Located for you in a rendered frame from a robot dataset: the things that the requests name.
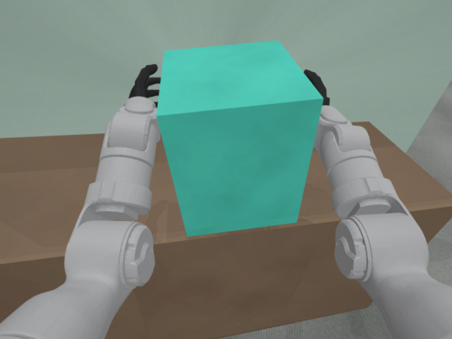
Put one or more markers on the right robot forearm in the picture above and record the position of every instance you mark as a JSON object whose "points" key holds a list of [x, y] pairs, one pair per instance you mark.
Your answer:
{"points": [[358, 185]]}

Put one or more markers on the robot left hand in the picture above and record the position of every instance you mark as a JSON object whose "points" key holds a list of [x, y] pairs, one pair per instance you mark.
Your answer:
{"points": [[140, 89]]}

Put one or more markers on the left robot forearm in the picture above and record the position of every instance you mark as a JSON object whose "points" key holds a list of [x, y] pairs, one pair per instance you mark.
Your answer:
{"points": [[121, 189]]}

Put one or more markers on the carton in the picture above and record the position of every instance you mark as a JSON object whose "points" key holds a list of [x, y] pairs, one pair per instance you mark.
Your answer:
{"points": [[238, 123]]}

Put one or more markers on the pedestal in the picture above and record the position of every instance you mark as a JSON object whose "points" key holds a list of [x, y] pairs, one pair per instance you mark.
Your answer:
{"points": [[207, 286]]}

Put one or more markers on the left robot upper arm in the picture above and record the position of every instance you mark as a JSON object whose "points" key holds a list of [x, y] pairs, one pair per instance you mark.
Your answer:
{"points": [[105, 261]]}

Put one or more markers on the robot right hand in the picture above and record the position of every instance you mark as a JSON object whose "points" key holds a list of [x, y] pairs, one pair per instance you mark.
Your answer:
{"points": [[318, 84]]}

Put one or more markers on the right robot upper arm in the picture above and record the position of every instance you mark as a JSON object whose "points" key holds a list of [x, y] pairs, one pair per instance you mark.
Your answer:
{"points": [[387, 255]]}

